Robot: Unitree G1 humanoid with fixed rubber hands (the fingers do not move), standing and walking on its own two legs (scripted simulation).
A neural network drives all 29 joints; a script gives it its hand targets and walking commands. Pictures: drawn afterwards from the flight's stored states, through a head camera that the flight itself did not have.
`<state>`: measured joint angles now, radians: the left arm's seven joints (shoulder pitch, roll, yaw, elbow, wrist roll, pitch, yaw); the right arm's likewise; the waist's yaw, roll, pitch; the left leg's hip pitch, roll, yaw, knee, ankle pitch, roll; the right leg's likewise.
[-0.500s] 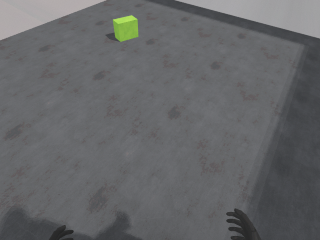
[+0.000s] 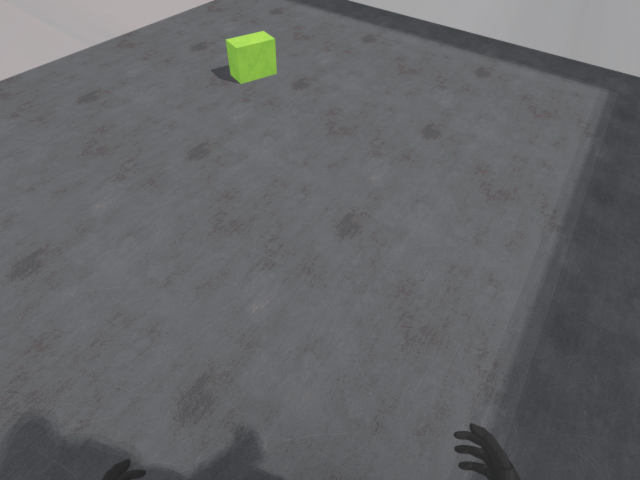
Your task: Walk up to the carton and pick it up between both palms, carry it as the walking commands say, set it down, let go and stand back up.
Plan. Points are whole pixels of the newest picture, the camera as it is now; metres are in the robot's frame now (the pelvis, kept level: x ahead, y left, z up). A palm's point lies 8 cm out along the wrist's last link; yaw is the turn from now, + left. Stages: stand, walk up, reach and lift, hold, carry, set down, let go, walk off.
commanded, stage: stand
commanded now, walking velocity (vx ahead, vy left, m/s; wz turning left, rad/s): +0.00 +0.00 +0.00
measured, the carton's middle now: (252, 57) +2.59 +0.35 -0.64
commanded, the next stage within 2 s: walk up in 0.44 s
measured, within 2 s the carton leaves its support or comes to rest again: neither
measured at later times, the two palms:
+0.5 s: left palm out of the picture +0.09 +0.26 -0.11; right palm out of the picture +0.12 -0.24 -0.09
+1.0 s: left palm out of the picture +0.15 +0.30 -0.12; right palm out of the picture +0.08 -0.20 -0.10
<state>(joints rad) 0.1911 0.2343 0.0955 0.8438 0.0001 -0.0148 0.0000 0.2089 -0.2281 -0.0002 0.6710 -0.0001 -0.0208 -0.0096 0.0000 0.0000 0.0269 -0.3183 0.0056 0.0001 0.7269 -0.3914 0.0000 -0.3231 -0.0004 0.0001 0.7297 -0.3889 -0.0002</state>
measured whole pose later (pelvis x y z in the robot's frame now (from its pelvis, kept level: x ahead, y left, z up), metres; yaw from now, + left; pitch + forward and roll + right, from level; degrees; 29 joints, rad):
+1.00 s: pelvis +0.06 +0.05 +0.01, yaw +0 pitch +1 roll -2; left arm 0.19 0.24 0.05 0.85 0.00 0.00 -0.03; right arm 0.39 -0.23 0.00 0.78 0.00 -0.01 0.02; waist -0.02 0.00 0.04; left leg -0.22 -0.01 0.01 0.63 -0.44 0.04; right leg -0.48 -0.02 0.00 1.13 -0.45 0.00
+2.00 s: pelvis +0.46 +0.07 +0.01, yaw +3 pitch +3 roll +1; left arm 0.19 0.23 0.02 0.81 0.00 -0.04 -0.03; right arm 0.41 -0.21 0.00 0.87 0.00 -0.03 0.00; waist -0.04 0.00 0.07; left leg -0.32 0.01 0.00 0.95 -0.44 -0.01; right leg -0.36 -0.05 -0.02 0.65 -0.34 0.02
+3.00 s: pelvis +0.93 +0.16 +0.00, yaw +2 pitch -1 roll -1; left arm 0.25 0.23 0.08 0.95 0.00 -0.02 -0.02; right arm 0.21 -0.21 0.00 0.89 0.00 -0.04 0.04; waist 0.01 -0.01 0.09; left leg -0.40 0.06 0.02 0.73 -0.29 -0.02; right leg -0.18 -0.08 -0.03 0.86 -0.50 0.06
